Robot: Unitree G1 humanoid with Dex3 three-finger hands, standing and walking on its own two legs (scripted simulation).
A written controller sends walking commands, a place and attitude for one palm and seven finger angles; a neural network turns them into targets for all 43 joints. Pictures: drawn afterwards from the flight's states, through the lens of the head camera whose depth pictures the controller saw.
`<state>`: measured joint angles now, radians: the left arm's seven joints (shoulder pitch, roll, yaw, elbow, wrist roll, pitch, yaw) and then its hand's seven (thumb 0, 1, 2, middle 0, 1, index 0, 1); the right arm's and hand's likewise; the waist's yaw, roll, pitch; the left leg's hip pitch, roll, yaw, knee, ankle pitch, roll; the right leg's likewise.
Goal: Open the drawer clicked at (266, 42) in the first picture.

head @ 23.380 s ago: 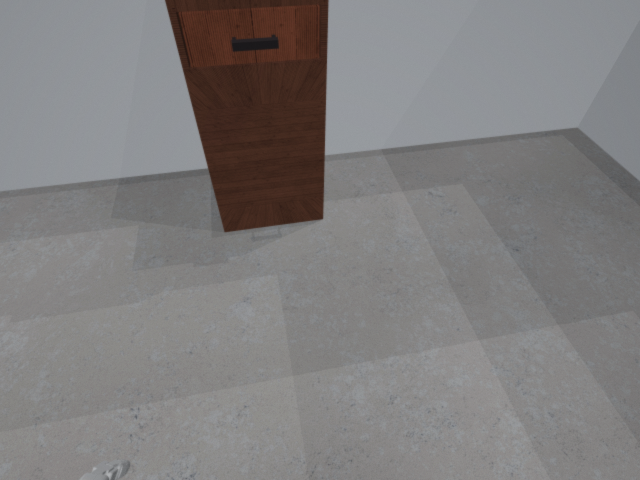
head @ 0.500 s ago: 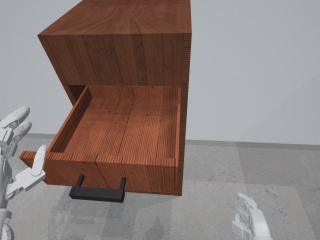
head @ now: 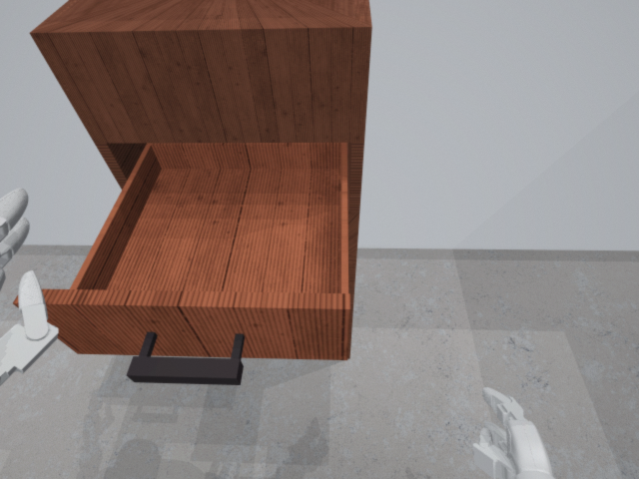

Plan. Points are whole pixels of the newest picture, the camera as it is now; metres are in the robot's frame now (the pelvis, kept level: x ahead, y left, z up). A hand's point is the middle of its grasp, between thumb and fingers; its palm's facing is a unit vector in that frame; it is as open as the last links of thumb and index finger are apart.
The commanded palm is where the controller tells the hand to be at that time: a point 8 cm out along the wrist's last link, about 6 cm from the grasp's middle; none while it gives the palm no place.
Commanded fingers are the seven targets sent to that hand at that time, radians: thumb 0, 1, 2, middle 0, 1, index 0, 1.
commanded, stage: step back with the hand held close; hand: left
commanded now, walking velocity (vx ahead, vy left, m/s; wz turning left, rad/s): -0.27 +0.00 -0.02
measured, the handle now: (190, 355) +0.26 +0.18 +0.02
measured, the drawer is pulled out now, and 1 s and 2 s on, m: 0.29 0.29 0.29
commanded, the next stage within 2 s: stop stepping back and stand still in 1.04 s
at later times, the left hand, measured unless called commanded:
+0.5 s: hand out of the picture +0.13 +0.25 +0.20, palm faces +0.38 -0.80 -0.47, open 7.4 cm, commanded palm +0.06 +0.30 +0.21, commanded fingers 0.00 0.90 0.90 -0.20 -0.30 -0.20 -0.30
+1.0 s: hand out of the picture +0.03 +0.22 +0.20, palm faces +0.24 -0.81 -0.53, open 7.4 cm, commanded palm -0.04 +0.29 +0.21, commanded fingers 0.00 0.90 0.90 -0.20 -0.30 -0.20 -0.30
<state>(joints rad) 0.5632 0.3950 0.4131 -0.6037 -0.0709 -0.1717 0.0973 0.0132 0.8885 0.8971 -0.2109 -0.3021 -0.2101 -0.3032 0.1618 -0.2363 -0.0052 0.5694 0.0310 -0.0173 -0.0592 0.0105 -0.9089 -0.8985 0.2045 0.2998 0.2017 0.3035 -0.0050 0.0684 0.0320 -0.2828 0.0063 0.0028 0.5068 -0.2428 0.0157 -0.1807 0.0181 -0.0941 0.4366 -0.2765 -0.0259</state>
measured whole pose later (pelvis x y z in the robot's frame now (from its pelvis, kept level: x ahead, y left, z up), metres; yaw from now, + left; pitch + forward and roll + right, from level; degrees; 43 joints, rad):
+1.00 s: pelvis -0.17 +0.01 -0.01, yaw -1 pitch +1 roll -4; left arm 0.58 0.51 0.49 -0.77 -0.09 -0.29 0.07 0.01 0.89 0.90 -0.22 -0.30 -0.22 -0.30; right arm 0.12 -0.18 0.02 0.61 0.02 -0.11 -0.02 0.01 -0.91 -0.90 0.21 0.30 0.21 0.30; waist -0.01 0.01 0.08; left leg -0.60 0.03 -0.02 0.74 -0.27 -0.01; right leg -0.21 0.04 -0.06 0.52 -0.34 0.00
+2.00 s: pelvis -0.39 +0.02 -0.01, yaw +3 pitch -1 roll -1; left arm 0.56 0.36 0.41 -0.65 -0.03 -0.23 0.15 0.01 0.89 0.90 -0.21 -0.30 -0.21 -0.30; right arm 0.24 -0.21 -0.01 0.61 0.00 -0.11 -0.07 0.01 -0.91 -0.90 0.21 0.30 0.20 0.30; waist -0.02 -0.03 0.00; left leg -0.29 0.03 0.06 0.54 -0.27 0.05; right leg -0.33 -0.02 -0.09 0.60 -0.31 -0.03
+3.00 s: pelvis -0.38 +0.02 +0.00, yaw +3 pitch -2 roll +0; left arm 0.28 0.13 0.01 1.14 0.02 0.01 0.03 0.00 0.91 0.90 -0.20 -0.30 -0.20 -0.30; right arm 0.30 -0.11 0.00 1.10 -0.02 0.02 -0.03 0.01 -0.92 -0.90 0.20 0.30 0.20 0.30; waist -0.01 0.04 0.07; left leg -0.21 0.01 0.08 0.42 -0.18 0.03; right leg -0.21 -0.02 -0.07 0.42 -0.18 -0.01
